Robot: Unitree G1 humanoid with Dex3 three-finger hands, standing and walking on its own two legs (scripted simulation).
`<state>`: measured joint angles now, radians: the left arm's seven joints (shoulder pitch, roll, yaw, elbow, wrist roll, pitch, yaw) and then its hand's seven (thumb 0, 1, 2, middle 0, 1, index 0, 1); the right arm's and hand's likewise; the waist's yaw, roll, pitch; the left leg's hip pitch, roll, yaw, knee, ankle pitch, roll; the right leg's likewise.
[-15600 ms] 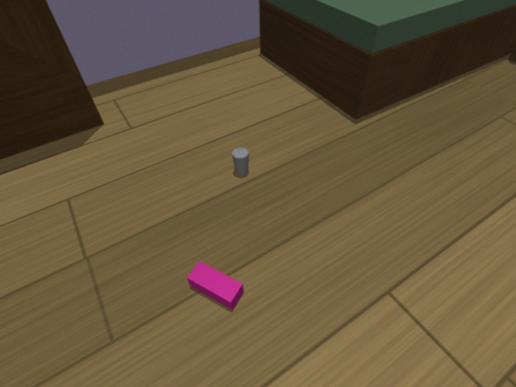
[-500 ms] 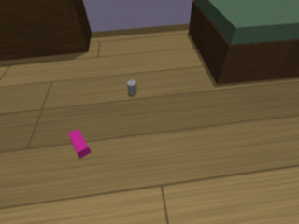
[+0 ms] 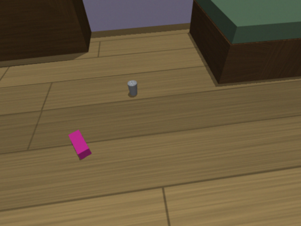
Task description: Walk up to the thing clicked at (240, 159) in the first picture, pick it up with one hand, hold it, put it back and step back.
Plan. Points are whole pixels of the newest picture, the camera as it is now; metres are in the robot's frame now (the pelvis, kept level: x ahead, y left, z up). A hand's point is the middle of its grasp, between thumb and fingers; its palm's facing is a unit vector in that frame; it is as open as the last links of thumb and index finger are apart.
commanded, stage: stand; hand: left
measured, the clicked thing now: (132, 88) +1.45 +0.24 -0.72
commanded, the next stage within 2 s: walk up in 0.08 s
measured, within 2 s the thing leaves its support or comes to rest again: neither
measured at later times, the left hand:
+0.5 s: hand out of the picture +0.13 +0.36 -0.17, palm faces +0.00 -0.94 -0.35, open 7.4 cm
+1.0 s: hand (84, 149) +0.42 +0.29 -0.13, palm faces +0.00 -0.92 -0.39, open 7.4 cm
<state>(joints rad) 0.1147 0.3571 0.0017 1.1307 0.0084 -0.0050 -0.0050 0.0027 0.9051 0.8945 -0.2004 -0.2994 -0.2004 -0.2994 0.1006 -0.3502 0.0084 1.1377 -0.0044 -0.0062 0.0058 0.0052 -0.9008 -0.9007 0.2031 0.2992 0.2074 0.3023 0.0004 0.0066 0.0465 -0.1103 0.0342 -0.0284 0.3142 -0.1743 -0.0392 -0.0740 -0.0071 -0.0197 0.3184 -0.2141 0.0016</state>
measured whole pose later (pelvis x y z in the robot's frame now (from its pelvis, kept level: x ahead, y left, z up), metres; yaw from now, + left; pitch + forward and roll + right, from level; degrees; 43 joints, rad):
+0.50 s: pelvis +0.10 +0.06 -0.02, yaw +1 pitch -3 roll +0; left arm 0.28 0.47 0.07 1.02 0.01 -0.01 -0.06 0.01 0.91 0.89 -0.20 -0.30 -0.20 -0.30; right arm 0.25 -0.40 -0.09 0.96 -0.02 -0.07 0.06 0.00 -0.90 -0.90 0.20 0.30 0.21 0.30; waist 0.00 -0.07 0.05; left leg -0.25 0.03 0.09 0.56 -0.25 0.02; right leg -0.35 -0.01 0.07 1.06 -0.40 -0.04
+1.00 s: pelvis +0.33 +0.02 -0.01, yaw +0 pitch -3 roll +0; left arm 0.24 0.38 0.04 0.88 0.00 -0.08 -0.06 0.00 0.90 0.89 -0.20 -0.30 -0.20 -0.30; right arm 0.26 -0.43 -0.06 0.91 0.00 -0.05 0.06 0.01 -0.90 -0.90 0.20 0.30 0.21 0.30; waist 0.01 0.06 0.07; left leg -0.42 0.06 0.00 1.06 -0.35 0.02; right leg -0.21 -0.04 -0.08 0.51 -0.25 -0.02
